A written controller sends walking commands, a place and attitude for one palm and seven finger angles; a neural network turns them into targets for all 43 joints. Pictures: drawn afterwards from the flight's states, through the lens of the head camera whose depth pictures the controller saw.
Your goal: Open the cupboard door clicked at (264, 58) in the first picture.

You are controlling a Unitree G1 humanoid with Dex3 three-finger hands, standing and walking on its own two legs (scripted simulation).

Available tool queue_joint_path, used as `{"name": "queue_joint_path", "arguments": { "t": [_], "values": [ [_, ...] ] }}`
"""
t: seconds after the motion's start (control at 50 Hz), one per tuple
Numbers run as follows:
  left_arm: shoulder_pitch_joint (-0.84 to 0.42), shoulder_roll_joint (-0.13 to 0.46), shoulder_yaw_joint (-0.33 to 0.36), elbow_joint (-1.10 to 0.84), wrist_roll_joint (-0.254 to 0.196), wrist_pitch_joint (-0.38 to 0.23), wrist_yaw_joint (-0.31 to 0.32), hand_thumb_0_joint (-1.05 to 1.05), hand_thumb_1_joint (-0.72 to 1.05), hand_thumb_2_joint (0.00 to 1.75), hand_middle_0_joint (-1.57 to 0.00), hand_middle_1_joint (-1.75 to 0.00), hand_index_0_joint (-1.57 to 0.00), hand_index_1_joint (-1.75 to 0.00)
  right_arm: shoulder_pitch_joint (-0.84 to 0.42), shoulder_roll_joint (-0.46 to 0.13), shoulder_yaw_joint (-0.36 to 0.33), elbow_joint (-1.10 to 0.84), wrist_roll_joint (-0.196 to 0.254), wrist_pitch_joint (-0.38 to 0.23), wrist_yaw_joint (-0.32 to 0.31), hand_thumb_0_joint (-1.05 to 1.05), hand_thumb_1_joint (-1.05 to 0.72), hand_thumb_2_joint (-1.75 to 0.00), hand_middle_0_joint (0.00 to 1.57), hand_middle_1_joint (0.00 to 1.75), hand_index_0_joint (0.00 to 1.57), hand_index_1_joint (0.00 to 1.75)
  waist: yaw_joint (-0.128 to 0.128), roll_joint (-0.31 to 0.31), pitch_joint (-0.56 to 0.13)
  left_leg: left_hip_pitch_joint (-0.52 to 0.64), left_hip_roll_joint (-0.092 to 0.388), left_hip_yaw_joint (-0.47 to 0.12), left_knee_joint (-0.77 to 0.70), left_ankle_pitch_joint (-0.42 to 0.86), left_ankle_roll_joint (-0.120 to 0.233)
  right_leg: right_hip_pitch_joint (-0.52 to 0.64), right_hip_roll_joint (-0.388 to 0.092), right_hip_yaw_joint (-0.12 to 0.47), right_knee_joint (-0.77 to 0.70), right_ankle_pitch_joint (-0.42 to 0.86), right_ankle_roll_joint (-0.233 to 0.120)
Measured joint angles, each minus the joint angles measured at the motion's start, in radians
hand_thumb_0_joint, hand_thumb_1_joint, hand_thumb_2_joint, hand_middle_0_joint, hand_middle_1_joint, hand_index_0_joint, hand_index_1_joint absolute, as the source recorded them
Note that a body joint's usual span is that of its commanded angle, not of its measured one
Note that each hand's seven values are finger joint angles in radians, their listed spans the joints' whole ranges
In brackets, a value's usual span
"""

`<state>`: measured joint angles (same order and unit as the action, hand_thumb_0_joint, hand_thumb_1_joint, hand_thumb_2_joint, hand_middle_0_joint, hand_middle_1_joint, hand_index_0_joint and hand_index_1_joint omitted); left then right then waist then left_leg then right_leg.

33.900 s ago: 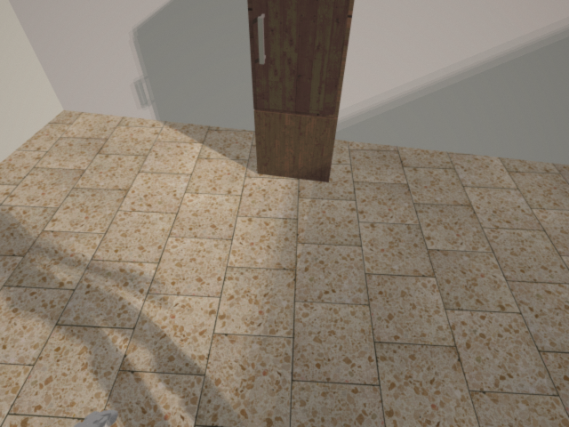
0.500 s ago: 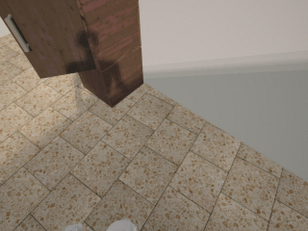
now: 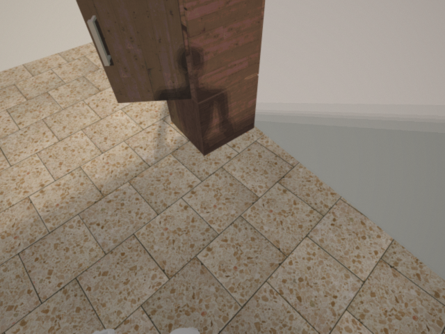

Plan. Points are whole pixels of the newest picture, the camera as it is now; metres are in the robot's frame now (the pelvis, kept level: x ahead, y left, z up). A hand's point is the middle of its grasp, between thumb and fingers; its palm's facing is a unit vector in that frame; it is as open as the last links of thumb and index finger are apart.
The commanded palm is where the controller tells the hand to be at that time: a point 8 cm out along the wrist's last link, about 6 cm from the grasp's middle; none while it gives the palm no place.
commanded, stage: take the last steps up to it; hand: left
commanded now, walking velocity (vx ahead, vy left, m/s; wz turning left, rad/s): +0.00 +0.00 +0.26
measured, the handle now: (100, 41) +1.08 +0.54 -0.02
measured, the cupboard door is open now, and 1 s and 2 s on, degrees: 57 57 57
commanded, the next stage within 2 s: come to a stop and stand still in 1.66 s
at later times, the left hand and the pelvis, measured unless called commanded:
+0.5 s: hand out of the picture +0.06 +0.26 -0.16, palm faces +0.19 -0.96 -0.20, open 7.4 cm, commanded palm none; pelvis +0.05 +0.05 +0.01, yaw +8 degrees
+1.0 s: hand (109, 296) +0.21 +0.27 -0.15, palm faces +0.27 -0.94 -0.22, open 7.1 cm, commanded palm none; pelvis +0.22 +0.07 +0.02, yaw +12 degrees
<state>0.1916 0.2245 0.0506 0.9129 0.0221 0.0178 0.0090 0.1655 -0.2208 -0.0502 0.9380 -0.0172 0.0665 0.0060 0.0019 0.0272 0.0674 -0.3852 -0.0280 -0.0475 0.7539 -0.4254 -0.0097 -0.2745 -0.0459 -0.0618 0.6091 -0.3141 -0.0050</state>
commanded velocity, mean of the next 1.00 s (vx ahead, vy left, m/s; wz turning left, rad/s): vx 0.29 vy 0.14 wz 0.12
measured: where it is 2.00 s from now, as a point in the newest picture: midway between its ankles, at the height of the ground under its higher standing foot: (182, 249)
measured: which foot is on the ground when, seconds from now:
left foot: up 0.00-0.28, down 0.30-0.74, up 0.76-1.00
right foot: down 0.00-0.32, up 0.34-0.72, down 0.74-1.00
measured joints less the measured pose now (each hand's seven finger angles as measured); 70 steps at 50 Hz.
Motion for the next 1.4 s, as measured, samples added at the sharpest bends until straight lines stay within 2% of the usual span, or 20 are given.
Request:
{"name": "queue_joint_path", "arguments": {
  "t": [0.06, 0.1, 0.28, 0.34, 0.38, 0.42, 0.48, 0.58, 0.7, 0.74, 0.8, 0.84, 0.88, 0.98, 1.1, 1.16, 1.2, 1.24, 1.3, 1.4],
  "values": [
    [0.023, -0.026, -0.008, 0.007, 0.002, -0.003, 0.005, 0.01, 0.91, 0.9, -0.2, -0.3, -0.2, -0.3, 0.006, -0.008, -0.012, 0.02, -0.001, 0.013, 0.005, 0.01, -0.91, -0.9, 0.2, 0.3, 0.2, 0.3, -0.001, 0.001, -0.004, -0.053, -0.003, 0.023, 0.222, -0.048, -0.009, 0.034, -0.014, -0.022, -0.039, -0.01, -0.003],
    [0.037, -0.036, -0.01, 0.014, 0.002, -0.007, 0.005, 0.01, 0.91, 0.9, -0.2, -0.3, -0.2, -0.3, 0.005, -0.006, -0.014, 0.029, 0.0, 0.014, 0.006, 0.01, -0.91, -0.9, 0.2, 0.3, 0.2, 0.3, 0.0, -0.014, -0.003, -0.05, 0.004, 0.044, 0.254, -0.047, -0.019, 0.054, -0.023, -0.028, -0.075, 0.005, 0.0],
    [0.096, -0.029, 0.002, 0.067, 0.006, -0.033, -0.017, 0.01, 0.91, 0.9, -0.21, -0.3, -0.2, -0.3, 0.004, 0.012, -0.001, 0.04, -0.001, -0.022, 0.022, 0.01, -0.91, -0.9, 0.2, 0.3, 0.19, 0.29, 0.032, -0.088, -0.004, 0.102, 0.019, 0.128, -0.125, 0.007, -0.018, 0.099, -0.078, -0.083, -0.103, -0.006, 0.037],
    [0.117, -0.007, 0.017, 0.092, -0.002, -0.01, -0.024, 0.01, 0.91, 0.9, -0.21, -0.3, -0.2, -0.3, 0.012, 0.016, 0.003, 0.023, -0.008, -0.052, 0.016, 0.01, -0.91, -0.9, 0.2, 0.3, 0.19, 0.29, 0.03, -0.102, -0.016, 0.13, 0.005, 0.138, -0.206, 0.14, 0.042, 0.042, -0.097, -0.075, 0.059, -0.116, 0.047],
    [0.11, 0.005, 0.023, 0.112, 0.001, 0.013, -0.024, 0.01, 0.91, 0.9, -0.21, -0.3, -0.2, -0.3, 0.023, 0.025, 0.008, 0.014, -0.013, -0.066, 0.005, 0.01, -0.91, -0.9, 0.2, 0.3, 0.2, 0.29, 0.031, -0.106, -0.017, 0.137, -0.001, 0.146, -0.19, 0.118, 0.069, -0.048, -0.082, -0.031, 0.272, -0.19, 0.034],
    [0.093, 0.01, 0.025, 0.123, 0.005, 0.021, -0.027, 0.01, 0.91, 0.9, -0.2, -0.3, -0.2, -0.3, 0.049, 0.031, 0.014, 0.012, -0.013, -0.077, -0.005, 0.01, -0.91, -0.9, 0.2, 0.3, 0.2, 0.29, 0.024, -0.094, -0.023, 0.162, -0.006, 0.141, -0.223, 0.109, 0.077, -0.13, -0.069, -0.013, 0.42, -0.162, 0.023],
    [0.057, 0.01, 0.023, 0.114, 0.007, 0.012, -0.034, 0.01, 0.91, 0.9, -0.2, -0.3, -0.2, -0.3, 0.093, 0.04, 0.024, 0.034, -0.012, -0.091, -0.014, 0.0, -0.91, -0.9, 0.2, 0.3, 0.2, 0.3, 0.017, -0.073, -0.023, 0.219, -0.018, 0.127, -0.309, 0.138, 0.078, -0.213, -0.065, -0.002, 0.486, -0.072, 0.022],
    [-0.011, -0.002, 0.011, 0.083, 0.003, -0.004, -0.034, 0.01, 0.91, 0.9, -0.2, -0.3, -0.2, -0.29, 0.165, 0.058, 0.037, 0.088, -0.009, -0.1, -0.015, 0.01, -0.91, -0.9, 0.2, 0.3, 0.2, 0.3, 0.004, -0.042, -0.019, 0.308, -0.034, 0.102, -0.41, 0.155, 0.085, -0.251, -0.066, -0.003, 0.344, -0.002, 0.027],
    [-0.077, -0.026, -0.002, 0.054, 0.002, -0.015, -0.034, 0.01, 0.91, 0.9, -0.2, -0.3, -0.2, -0.29, 0.228, 0.067, 0.038, 0.143, -0.013, -0.096, -0.011, 0.01, -0.9, -0.9, 0.2, 0.3, 0.2, 0.3, -0.024, -0.021, -0.01, 0.378, -0.042, 0.102, -0.396, 0.08, 0.071, -0.173, -0.035, -0.032, 0.088, 0.035, 0.017],
    [-0.086, -0.03, -0.004, 0.04, 0.005, -0.034, -0.036, 0.01, 0.91, 0.9, -0.2, -0.3, -0.2, -0.3, 0.251, 0.067, 0.037, 0.157, -0.007, -0.094, -0.01, 0.01, -0.9, -0.9, 0.2, 0.3, 0.2, 0.3, -0.029, -0.019, -0.01, 0.36, -0.041, 0.099, -0.295, 0.008, 0.062, -0.108, -0.019, -0.041, -0.01, 0.084, -0.008],
    [-0.092, -0.055, -0.006, 0.03, 0.0, -0.065, -0.028, 0.01, 0.91, 0.9, -0.2, -0.3, -0.2, -0.3, 0.235, 0.055, 0.026, 0.177, -0.002, -0.073, -0.004, 0.01, -0.91, -0.9, 0.2, 0.3, 0.2, 0.3, -0.036, 0.011, 0.017, 0.202, -0.013, 0.075, 0.11, -0.073, 0.05, -0.074, -0.011, -0.081, 0.034, 0.053, -0.044],
    [-0.068, -0.071, -0.006, 0.032, -0.003, -0.069, -0.016, 0.0, 0.91, 0.9, -0.2, -0.3, -0.2, -0.3, 0.209, 0.044, 0.014, 0.178, -0.005, -0.059, -0.001, 0.01, -0.91, -0.9, 0.2, 0.3, 0.2, 0.3, -0.033, 0.016, 0.018, 0.089, 0.012, 0.073, 0.279, -0.026, 0.038, -0.029, -0.009, -0.096, -0.006, 0.041, -0.039],
    [-0.032, -0.081, -0.005, 0.048, -0.004, -0.071, -0.01, 0.0, 0.91, 0.9, -0.2, -0.3, -0.2, -0.3, 0.174, 0.034, 0.005, 0.166, -0.009, -0.05, 0.004, 0.01, -0.91, -0.9, 0.2, 0.3, 0.2, 0.29, -0.028, 0.008, 0.01, -0.004, 0.049, 0.078, 0.323, 0.047, 0.02, 0.012, -0.007, -0.099, -0.069, 0.057, -0.028],
    [0.059, -0.052, 0.02, 0.105, -0.004, -0.08, -0.001, -0.01, 0.96, 0.9, -0.21, -0.3, -0.2, -0.3, 0.095, 0.029, -0.01, 0.112, -0.013, -0.053, 0.018, 0.01, -0.91, -0.9, 0.2, 0.3, 0.19, 0.29, -0.002, -0.031, -0.016, -0.11, 0.115, 0.088, 0.155, 0.184, -0.02, 0.106, -0.015, -0.089, -0.214, 0.087, -0.015],
    [0.157, -0.035, 0.016, 0.175, 0.005, -0.074, -0.016, 0.0, 0.94, 0.9, -0.2, -0.3, -0.2, -0.3, 0.019, 0.021, -0.012, 0.067, -0.012, -0.068, 0.034, 0.01, -0.91, -0.9, 0.19, 0.3, 0.19, 0.29, 0.048, -0.049, -0.036, -0.072, 0.107, 0.121, -0.097, 0.22, -0.029, 0.184, -0.049, -0.08, -0.256, 0.043, 0.038],
    [0.203, -0.033, 0.018, 0.198, 0.006, -0.062, -0.016, 0.0, 0.93, 0.9, -0.2, -0.3, -0.2, -0.3, -0.007, 0.02, -0.005, 0.046, -0.011, -0.086, 0.036, 0.01, -0.91, -0.9, 0.19, 0.3, 0.19, 0.29, 0.067, -0.053, -0.042, 0.01, 0.083, 0.154, -0.225, 0.213, -0.017, 0.199, -0.072, -0.074, -0.192, -0.029, 0.073],
    [0.216, -0.031, 0.016, 0.21, 0.002, -0.045, -0.018, 0.0, 0.92, 0.9, -0.2, -0.3, -0.2, -0.3, -0.025, 0.026, -0.002, 0.03, -0.016, -0.11, 0.026, 0.01, -0.91, -0.9, 0.19, 0.3, 0.19, 0.29, 0.06, -0.06, -0.035, 0.018, 0.067, 0.166, -0.205, 0.247, 0.029, 0.139, -0.093, -0.053, -0.003, -0.126, 0.053],
    [0.198, -0.027, 0.013, 0.218, 0.0, -0.027, -0.016, 0.01, 0.92, 0.9, -0.2, -0.3, -0.2, -0.3, -0.03, 0.043, 0.009, 0.016, -0.018, -0.123, 0.012, 0.0, -0.91, -0.9, 0.19, 0.3, 0.19, 0.29, 0.058, -0.074, -0.019, 0.035, 0.055, 0.188, -0.163, 0.186, 0.058, 0.023, -0.083, -0.003, 0.288, -0.185, 0.021],
    [0.147, -0.027, 0.013, 0.206, 0.001, -0.019, -0.018, 0.01, 0.92, 0.9, -0.2, -0.3, -0.2, -0.29, -0.002, 0.065, 0.024, 0.019, -0.017, -0.13, -0.006, 0.0, -0.91, -0.9, 0.2, 0.3, 0.2, 0.29, 0.045, -0.074, -0.015, 0.102, 0.041, 0.206, -0.221, 0.163, 0.064, -0.132, -0.064, 0.001, 0.538, -0.118, 0.002],
    [0.042, -0.038, 0.011, 0.143, 0.002, -0.026, -0.024, 0.01, 0.92, 0.9, -0.2, -0.3, -0.2, -0.29, 0.07, 0.05, 0.012, 0.061, -0.01, -0.143, -0.03, -0.01, -0.95, -0.9, 0.2, 0.3, 0.2, 0.3, 0.027, -0.062, -0.014, 0.228, 0.006, 0.228, -0.37, 0.182, 0.086, -0.274, -0.06, -0.009, 0.509, 0.007, 0.006]
  ]
}}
